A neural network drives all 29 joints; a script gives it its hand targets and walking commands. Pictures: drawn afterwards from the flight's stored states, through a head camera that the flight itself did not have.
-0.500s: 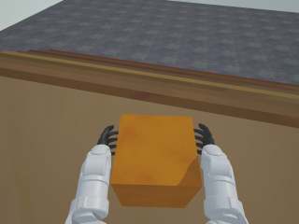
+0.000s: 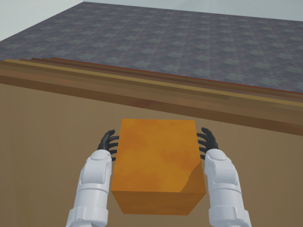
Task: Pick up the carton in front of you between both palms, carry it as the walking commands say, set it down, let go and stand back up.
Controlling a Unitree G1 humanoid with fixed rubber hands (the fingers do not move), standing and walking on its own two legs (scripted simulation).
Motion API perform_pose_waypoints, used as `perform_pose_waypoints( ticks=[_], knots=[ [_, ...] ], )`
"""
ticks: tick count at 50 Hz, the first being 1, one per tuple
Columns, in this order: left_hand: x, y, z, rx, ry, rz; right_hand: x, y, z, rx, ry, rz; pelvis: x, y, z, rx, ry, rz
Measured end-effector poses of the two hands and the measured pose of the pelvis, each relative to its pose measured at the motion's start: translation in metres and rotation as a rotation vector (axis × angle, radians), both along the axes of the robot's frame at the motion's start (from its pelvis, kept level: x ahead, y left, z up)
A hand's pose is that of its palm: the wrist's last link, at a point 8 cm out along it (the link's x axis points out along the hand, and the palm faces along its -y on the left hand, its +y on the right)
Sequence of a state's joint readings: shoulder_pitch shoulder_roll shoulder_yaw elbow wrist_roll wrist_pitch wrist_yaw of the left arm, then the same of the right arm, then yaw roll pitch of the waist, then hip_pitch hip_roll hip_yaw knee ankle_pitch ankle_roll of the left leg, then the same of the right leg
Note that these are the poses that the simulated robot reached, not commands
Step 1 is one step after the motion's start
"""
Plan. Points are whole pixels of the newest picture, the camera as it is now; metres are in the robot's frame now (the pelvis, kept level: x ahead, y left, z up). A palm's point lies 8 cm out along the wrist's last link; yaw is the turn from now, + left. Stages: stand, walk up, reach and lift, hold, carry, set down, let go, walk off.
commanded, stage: hold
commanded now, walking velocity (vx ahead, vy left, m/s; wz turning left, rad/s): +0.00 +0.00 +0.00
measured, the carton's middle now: (156, 169) +0.29 +0.00 -0.04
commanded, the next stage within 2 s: carry in 0.84 s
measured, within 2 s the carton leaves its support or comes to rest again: neither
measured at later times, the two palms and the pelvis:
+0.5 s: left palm (103, 155) +0.28 +0.15 +0.05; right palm (212, 155) +0.28 -0.15 +0.06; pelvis -0.01 +0.00 +0.00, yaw +0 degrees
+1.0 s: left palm (108, 147) +0.30 +0.14 +0.05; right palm (215, 149) +0.30 -0.16 +0.06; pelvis +0.01 +0.00 -0.01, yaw -2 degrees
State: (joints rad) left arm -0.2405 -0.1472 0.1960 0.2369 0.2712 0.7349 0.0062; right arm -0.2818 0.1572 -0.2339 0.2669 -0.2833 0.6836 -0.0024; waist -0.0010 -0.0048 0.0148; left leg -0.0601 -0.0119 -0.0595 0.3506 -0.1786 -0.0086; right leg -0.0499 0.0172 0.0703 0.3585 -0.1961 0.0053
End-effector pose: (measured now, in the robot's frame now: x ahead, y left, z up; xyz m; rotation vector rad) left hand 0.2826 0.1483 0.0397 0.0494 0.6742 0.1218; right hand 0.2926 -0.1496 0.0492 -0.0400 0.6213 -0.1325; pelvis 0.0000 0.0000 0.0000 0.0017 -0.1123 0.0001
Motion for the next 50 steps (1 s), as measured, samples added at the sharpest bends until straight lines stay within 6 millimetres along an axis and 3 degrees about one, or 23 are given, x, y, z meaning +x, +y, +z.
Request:
perform_pose_waypoints(
  ticks=[11,24,43,50],
  knots=[
    [-0.009,-0.002,0.005,-0.001,0.018,-0.011,-0.013,-0.002,0.005,0.001,0.018,-0.013,-0.009,0.001,-0.001,0.001,-0.033,-0.004],
    [-0.006,0.0,0.008,-0.013,0.005,-0.001,-0.01,0.0,0.007,0.011,0.005,-0.021,-0.014,0.003,-0.002,0.001,-0.033,-0.005],
    [-0.002,-0.001,0.006,0.001,0.012,-0.011,-0.006,-0.001,0.005,0.003,0.012,-0.012,-0.003,0.002,-0.002,0.001,0.004,-0.009],
    [0.016,-0.011,0.014,-0.006,-0.027,-0.007,0.008,-0.011,0.009,0.031,-0.027,-0.031,0.014,-0.005,-0.008,0.003,0.107,-0.041]
  ],
)
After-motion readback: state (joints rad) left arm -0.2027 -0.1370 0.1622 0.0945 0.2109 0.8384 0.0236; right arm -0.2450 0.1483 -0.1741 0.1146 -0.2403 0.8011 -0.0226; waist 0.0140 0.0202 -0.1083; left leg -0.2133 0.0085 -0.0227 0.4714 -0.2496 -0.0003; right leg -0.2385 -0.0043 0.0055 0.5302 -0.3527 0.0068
